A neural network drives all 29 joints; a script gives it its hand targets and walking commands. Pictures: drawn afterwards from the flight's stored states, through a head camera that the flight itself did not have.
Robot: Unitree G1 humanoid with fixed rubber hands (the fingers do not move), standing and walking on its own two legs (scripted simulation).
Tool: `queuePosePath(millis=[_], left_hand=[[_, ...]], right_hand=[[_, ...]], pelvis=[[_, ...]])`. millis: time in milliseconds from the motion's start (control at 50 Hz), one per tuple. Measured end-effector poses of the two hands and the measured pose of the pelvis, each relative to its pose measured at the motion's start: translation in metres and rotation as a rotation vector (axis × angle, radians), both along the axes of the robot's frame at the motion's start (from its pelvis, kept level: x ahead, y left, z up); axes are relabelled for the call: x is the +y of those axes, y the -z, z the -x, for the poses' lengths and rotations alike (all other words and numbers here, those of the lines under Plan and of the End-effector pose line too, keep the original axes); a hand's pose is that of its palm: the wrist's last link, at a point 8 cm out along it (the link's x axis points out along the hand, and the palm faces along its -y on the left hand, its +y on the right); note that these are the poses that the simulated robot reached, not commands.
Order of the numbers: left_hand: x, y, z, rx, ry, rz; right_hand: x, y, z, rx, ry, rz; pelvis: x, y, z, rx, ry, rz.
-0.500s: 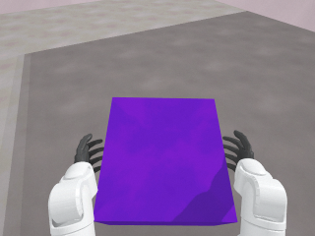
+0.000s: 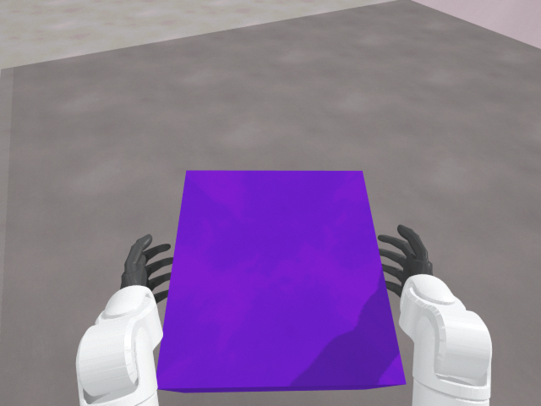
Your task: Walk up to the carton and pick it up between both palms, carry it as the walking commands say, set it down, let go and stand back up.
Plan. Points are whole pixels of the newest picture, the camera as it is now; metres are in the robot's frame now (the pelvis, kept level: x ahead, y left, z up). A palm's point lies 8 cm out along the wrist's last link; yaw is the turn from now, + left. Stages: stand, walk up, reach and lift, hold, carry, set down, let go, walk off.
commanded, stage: carry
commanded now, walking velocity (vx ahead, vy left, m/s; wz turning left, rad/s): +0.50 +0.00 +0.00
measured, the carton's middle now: (275, 279) +0.30 +0.01 +0.03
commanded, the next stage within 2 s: none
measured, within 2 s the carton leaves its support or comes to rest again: neither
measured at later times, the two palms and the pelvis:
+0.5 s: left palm (196, 174) +0.47 +0.14 +0.09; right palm (391, 164) +0.49 -0.21 +0.09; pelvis +0.23 -0.04 +0.01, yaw +2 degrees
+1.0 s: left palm (220, 87) +0.79 +0.13 +0.09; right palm (363, 91) +0.78 -0.22 +0.09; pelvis +0.54 -0.03 +0.00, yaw -1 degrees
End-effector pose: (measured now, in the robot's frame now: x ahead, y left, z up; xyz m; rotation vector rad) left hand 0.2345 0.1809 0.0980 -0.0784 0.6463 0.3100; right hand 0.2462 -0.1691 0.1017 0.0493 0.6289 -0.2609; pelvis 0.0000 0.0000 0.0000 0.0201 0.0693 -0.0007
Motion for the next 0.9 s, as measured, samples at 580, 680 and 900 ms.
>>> queuePosePath(millis=[580,680,900], left_hand=[[-0.027,0.002,-0.279,0.011,-0.035,-0.011],[-0.014,0.009,-0.349,-0.022,-0.013,0.008],[-0.033,0.009,-0.488,0.042,0.087,0.0]], right_hand=[[-0.026,0.002,-0.293,0.009,-0.036,-0.001],[-0.013,0.005,-0.354,-0.024,-0.014,0.017],[-0.033,0.007,-0.458,0.041,0.086,0.006]], pelvis=[[-0.035,-0.007,-0.282,0.009,-0.034,0.007],[-0.018,0.008,-0.347,-0.012,-0.008,0.004],[-0.014,-0.008,-0.467,0.007,0.024,0.03]])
